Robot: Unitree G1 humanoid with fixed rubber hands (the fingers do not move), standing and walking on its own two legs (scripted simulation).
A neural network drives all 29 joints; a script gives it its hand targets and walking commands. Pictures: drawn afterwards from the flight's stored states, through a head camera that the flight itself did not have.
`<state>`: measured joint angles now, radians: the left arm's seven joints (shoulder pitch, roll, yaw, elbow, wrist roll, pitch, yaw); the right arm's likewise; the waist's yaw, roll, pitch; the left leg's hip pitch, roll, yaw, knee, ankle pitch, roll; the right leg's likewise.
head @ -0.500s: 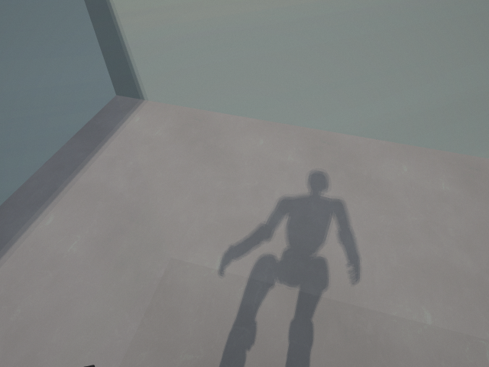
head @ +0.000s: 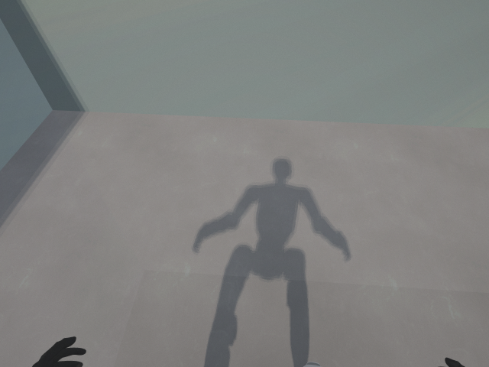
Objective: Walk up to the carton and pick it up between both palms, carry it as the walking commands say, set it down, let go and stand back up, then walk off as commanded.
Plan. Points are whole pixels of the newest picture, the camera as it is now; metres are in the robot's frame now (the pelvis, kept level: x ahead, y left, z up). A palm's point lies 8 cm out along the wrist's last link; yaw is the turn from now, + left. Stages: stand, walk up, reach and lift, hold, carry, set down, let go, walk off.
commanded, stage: walk up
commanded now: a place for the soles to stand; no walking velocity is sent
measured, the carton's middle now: out of the picture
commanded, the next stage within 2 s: none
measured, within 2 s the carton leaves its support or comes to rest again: neither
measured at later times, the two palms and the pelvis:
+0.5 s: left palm (207, 232) +0.40 +0.12 -0.09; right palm out of the picture +0.08 -0.47 -0.06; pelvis +0.16 -0.12 +0.00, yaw -26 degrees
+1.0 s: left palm (324, 161) +0.65 -0.15 -0.09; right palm out of the picture +0.18 -0.61 -0.10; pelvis +0.35 -0.31 -0.01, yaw -41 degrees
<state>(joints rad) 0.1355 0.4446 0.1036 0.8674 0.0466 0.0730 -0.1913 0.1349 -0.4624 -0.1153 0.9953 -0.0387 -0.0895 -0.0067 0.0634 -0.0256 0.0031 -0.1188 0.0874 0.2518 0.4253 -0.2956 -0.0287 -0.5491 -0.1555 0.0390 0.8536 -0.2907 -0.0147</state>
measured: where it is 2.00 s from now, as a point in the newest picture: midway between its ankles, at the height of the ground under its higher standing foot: (454, 297)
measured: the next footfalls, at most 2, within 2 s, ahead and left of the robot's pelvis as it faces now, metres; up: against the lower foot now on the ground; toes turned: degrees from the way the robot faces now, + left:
right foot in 0.10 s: +0.13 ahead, -0.22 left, +0.00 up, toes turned -13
left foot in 0.32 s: +0.20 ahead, +0.02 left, +0.00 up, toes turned -10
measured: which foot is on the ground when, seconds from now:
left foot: down 0.00-0.12, up 0.14-0.30, down 0.32-0.70, up 0.72-1.00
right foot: up 0.00-0.08, down 0.10-0.34, up 0.36-0.64, down 0.66-1.00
